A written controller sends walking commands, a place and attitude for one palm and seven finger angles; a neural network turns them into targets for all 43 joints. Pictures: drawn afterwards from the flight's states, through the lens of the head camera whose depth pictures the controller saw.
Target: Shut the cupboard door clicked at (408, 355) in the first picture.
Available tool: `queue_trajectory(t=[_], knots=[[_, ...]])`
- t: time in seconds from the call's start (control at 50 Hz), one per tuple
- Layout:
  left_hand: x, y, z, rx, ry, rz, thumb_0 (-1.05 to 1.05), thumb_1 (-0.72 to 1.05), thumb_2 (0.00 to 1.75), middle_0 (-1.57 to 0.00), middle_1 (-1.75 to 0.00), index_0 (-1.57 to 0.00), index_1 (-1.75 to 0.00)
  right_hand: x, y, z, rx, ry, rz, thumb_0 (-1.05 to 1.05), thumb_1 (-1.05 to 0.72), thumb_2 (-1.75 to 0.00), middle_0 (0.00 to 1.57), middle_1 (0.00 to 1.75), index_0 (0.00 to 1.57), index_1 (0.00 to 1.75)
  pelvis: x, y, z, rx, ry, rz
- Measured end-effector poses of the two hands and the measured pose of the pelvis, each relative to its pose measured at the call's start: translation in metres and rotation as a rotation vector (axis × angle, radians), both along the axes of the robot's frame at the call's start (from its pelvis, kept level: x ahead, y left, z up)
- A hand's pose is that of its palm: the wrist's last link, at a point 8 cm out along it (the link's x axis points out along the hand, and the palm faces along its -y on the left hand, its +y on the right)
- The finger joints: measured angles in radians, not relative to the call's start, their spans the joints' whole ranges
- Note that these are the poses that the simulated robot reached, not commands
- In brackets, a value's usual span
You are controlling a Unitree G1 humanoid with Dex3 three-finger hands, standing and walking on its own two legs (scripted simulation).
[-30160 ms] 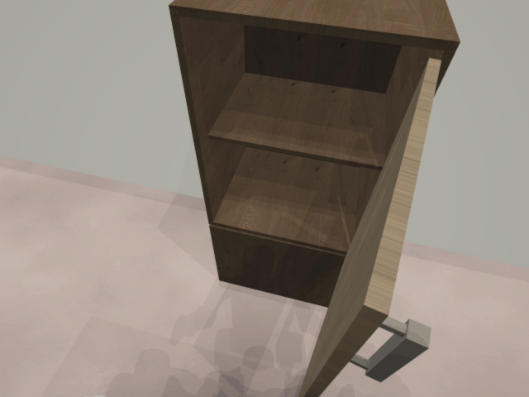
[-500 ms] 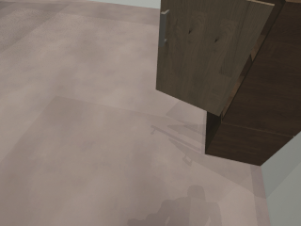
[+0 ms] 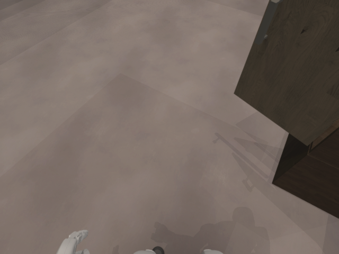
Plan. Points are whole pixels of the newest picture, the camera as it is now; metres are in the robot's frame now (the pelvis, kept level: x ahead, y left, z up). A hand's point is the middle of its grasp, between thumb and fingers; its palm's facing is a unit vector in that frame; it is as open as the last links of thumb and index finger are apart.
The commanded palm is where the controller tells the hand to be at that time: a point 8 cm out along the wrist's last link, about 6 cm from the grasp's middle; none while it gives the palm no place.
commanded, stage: walk to a spot facing it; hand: left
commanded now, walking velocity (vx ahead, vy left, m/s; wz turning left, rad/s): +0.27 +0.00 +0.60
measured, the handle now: (269, 21) +0.85 -0.35 +0.08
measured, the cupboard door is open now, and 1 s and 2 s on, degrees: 72 72 72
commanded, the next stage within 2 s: turn to face it in 0.50 s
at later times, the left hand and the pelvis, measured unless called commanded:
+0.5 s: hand out of the picture -0.02 +0.23 -0.19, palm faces +0.37 -0.89 -0.25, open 7.4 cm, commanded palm none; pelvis +0.10 +0.05 -0.03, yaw +21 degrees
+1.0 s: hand (76, 206) +0.26 +0.29 -0.18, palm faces +0.32 -0.93 -0.19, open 7.2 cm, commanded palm none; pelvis +0.26 +0.10 +0.00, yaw +16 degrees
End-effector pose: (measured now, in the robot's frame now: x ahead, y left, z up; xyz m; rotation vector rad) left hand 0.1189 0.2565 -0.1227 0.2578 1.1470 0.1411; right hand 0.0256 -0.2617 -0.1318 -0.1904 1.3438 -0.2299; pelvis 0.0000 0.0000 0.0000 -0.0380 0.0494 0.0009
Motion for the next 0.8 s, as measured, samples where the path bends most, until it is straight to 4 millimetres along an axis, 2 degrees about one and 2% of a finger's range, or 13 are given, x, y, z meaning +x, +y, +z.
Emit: queue_trajectory(t=[0.06,0.12,0.18,0.24,0.32,0.42,0.46,0.5,0.54,0.68,0.74,0.8], knots=[[-0.015,-0.004,0.001,0.019,-0.022,0.038,0.01,0.91,0.90,-0.20,-0.30,-0.20,-0.30,0.019,-0.016,-0.006,0.006,-0.009,0.038,0.01,-0.90,-0.89,0.20,0.30,0.21,0.30,0.004,-0.014,-0.006,0.031,0.010,0.043],[-0.043,-0.007,0.003,0.030,0.020,0.104,0.01,0.91,0.90,-0.20,-0.30,-0.20,-0.30,0.044,-0.026,-0.007,0.004,-0.025,0.092,0.01,-0.90,-0.89,0.20,0.30,0.21,0.30,0.008,-0.019,-0.005,0.037,-0.002,0.088],[-0.069,-0.010,0.005,0.024,0.080,0.166,0.01,0.91,0.90,-0.20,-0.30,-0.20,-0.30,0.073,-0.026,-0.001,0.015,-0.053,0.147,0.01,-0.90,-0.89,0.20,0.30,0.20,0.30,0.019,-0.018,0.001,0.046,-0.008,0.135],[-0.091,-0.012,0.003,0.004,0.129,0.228,0.01,0.91,0.90,-0.20,-0.30,-0.20,-0.30,0.107,-0.017,0.003,0.026,-0.068,0.213,0.01,-0.91,-0.89,0.20,0.30,0.20,0.30,0.032,-0.015,0.003,0.060,-0.008,0.188],[-0.121,-0.013,-0.004,-0.032,0.188,0.334,0.01,0.91,0.90,-0.20,-0.30,-0.21,-0.30,0.162,0.012,0.002,0.037,-0.070,0.335,0.01,-0.91,-0.89,0.20,0.30,0.20,0.30,0.051,-0.003,0.000,0.066,-0.009,0.265],[-0.158,-0.003,-0.024,-0.080,0.296,0.464,0.01,0.90,0.90,-0.20,-0.30,-0.21,-0.30,0.248,0.076,-0.006,0.046,-0.157,0.503,0.01,-0.91,-0.89,0.20,0.30,0.20,0.30,0.079,0.028,-0.018,0.067,-0.012,0.333],[-0.164,0.006,-0.034,-0.094,0.342,0.490,0.01,0.90,0.90,-0.20,-0.30,-0.21,-0.30,0.274,0.098,-0.009,0.045,-0.225,0.538,0.01,-0.91,-0.89,0.20,0.30,0.20,0.30,0.089,0.040,-0.027,0.056,-0.019,0.351],[-0.154,0.019,-0.036,-0.090,0.351,0.507,0.01,0.91,0.90,-0.20,-0.30,-0.21,-0.30,0.288,0.114,-0.006,0.047,-0.250,0.554,0.01,-0.91,-0.89,0.20,0.30,0.20,0.30,0.099,0.047,-0.027,0.062,-0.025,0.358],[-0.131,0.032,-0.034,-0.082,0.312,0.517,0.02,0.91,0.90,-0.20,-0.30,-0.20,-0.30,0.294,0.124,-0.003,0.049,-0.242,0.561,0.01,-0.90,-0.89,0.20,0.30,0.20,0.30,0.111,0.052,-0.022,0.065,-0.023,0.375],[-0.008,0.068,-0.011,-0.044,0.063,0.492,0.01,0.91,0.90,-0.20,-0.30,-0.20,-0.30,0.301,0.141,-0.008,0.084,-0.116,0.540,0.01,-0.90,-0.89,0.20,0.30,0.21,0.30,0.163,0.066,-0.007,0.063,-0.028,0.423],[0.042,0.072,-0.010,-0.032,-0.008,0.462,0.01,0.91,0.90,-0.20,-0.30,-0.20,-0.30,0.307,0.141,-0.020,0.103,-0.070,0.499,0.01,-0.90,-0.89,0.20,0.30,0.21,0.30,0.192,0.068,-0.011,0.072,-0.047,0.414],[0.077,0.069,-0.019,-0.028,-0.033,0.436,0.01,0.91,0.90,-0.20,-0.30,-0.20,-0.30,0.319,0.138,-0.037,0.117,-0.039,0.453,0.01,-0.90,-0.89,0.20,0.30,0.21,0.30,0.220,0.071,-0.023,0.076,-0.058,0.392]])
